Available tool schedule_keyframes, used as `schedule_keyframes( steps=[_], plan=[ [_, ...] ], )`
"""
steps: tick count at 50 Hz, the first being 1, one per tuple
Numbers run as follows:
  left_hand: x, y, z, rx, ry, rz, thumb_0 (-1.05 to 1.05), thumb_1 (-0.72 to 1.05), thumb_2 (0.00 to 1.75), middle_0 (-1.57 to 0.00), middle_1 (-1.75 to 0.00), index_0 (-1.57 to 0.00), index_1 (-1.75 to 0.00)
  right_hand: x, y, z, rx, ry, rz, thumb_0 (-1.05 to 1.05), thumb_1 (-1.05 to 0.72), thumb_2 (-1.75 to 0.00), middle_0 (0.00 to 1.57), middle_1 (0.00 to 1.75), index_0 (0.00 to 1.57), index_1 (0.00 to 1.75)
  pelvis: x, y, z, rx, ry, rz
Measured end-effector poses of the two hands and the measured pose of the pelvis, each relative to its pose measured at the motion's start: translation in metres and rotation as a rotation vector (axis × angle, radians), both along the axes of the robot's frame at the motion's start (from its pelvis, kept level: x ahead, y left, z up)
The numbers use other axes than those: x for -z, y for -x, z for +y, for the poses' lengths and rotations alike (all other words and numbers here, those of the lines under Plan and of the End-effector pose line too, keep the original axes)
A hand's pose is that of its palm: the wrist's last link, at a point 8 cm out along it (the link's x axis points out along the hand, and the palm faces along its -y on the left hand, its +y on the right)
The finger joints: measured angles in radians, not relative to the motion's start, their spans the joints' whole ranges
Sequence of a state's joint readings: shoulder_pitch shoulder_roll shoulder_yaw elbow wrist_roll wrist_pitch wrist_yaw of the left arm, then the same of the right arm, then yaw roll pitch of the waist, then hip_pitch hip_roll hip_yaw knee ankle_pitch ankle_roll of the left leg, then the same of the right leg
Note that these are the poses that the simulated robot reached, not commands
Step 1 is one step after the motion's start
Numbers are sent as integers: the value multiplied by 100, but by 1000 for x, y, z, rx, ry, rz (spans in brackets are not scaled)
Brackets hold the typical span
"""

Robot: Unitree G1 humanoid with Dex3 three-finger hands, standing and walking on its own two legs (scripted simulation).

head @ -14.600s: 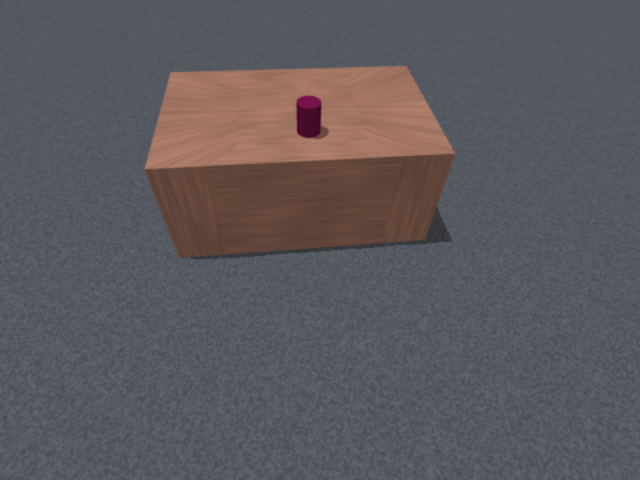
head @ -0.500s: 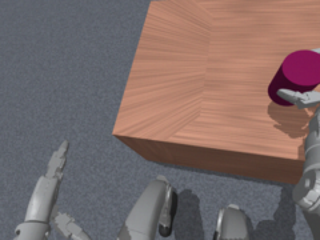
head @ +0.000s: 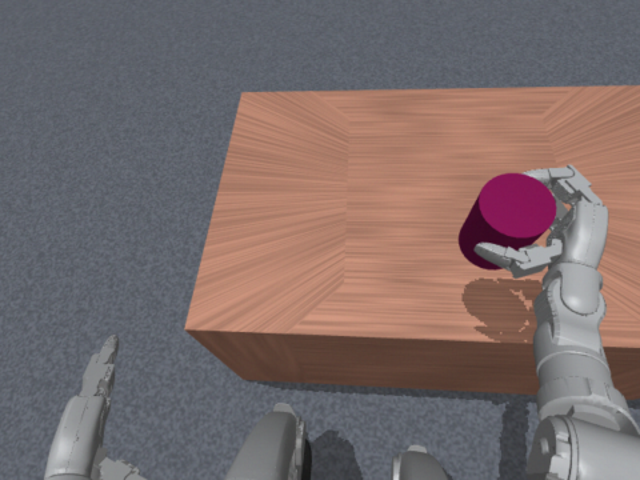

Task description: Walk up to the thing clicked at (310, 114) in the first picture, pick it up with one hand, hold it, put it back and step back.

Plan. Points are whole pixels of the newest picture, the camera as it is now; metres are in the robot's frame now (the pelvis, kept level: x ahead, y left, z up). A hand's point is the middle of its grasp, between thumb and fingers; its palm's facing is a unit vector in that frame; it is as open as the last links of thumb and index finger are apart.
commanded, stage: lift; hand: right
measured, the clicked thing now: (501, 225) +0.45 -0.17 +0.02
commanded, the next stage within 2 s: hold in 0.98 s
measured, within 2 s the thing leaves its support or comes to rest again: neither
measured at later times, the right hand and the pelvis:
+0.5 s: hand (533, 250) +0.38 -0.18 +0.08, palm faces +0.21 +0.98 +0.00, open 11.4 cm; pelvis +0.00 +0.00 +0.03, yaw +0 degrees
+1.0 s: hand (554, 245) +0.37 -0.18 +0.11, palm faces +0.21 +0.98 +0.02, open 11.4 cm; pelvis +0.01 +0.00 +0.05, yaw +0 degrees
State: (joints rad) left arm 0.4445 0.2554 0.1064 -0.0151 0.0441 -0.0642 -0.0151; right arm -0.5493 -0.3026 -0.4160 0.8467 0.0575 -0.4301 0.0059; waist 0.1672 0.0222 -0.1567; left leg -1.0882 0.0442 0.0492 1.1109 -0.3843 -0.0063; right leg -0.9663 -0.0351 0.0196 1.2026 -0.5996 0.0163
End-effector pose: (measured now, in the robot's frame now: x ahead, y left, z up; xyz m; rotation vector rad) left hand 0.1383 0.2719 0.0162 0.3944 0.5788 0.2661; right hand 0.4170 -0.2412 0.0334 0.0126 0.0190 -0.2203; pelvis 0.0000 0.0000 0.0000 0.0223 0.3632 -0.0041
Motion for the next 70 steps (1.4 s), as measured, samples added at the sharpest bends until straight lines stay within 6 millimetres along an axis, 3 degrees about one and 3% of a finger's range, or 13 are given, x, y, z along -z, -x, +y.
schedule_keyframes(
  steps=[12, 27, 32, 42, 48, 55, 63, 70],
  plan=[
    [5, 0, -2, -18, 74, 27, -1, -56, 7, -4, -3, -4, -5, -25, 41, 11, -7, 0, -2, -4, 61, -79, 63, 112, 74, 117, -19, -2, 2, -1, 14, -76],
    [0, 0, -9, -40, 127, 19, -1, -55, 6, -4, -4, -4, -4, -53, 74, 16, -2, 7, -18, -4, 61, -79, 63, 113, 74, 118, -37, 0, 2, -3, 19, -153],
    [-4, -1, -5, -48, 110, 13, -1, -55, 6, -4, -4, -4, -4, -61, 78, 15, 0, 6, -40, -4, 61, -79, 63, 113, 74, 118, -41, 2, 2, -2, 19, -172],
    [3, -1, -22, -46, 168, 43, -1, -55, 6, -4, -4, -4, -4, -66, 88, 16, -17, 13, -15, -4, 61, -80, 62, 114, 73, 118, -48, -1, -2, -2, 17, -192],
    [-4, -8, -18, -55, 145, 31, -1, -55, 6, -4, -4, -4, -5, -80, 85, 11, 4, 7, -58, -4, 61, -80, 63, 113, 73, 118, -52, -5, -4, -1, 17, -208],
    [-7, -16, -29, -35, 176, 27, -1, -55, 6, -4, -4, -4, -4, -75, 84, 15, -36, 12, -9, -3, 61, -80, 63, 113, 74, 117, -57, -11, -5, 0, 16, -217],
    [0, -16, -23, -50, 179, 61, -1, -55, 6, -4, -4, -4, -5, -86, 86, 13, -8, 13, -34, -3, 61, -80, 63, 113, 74, 117, -60, -14, -6, 0, 17, -230],
    [-6, -22, -27, -39, 190, 46, -1, -54, 6, -4, -4, -4, -5, -91, 87, 18, -31, 12, -34, -3, 61, -80, 63, 113, 73, 117, -65, -17, -4, -1, 17, -243]
  ],
)
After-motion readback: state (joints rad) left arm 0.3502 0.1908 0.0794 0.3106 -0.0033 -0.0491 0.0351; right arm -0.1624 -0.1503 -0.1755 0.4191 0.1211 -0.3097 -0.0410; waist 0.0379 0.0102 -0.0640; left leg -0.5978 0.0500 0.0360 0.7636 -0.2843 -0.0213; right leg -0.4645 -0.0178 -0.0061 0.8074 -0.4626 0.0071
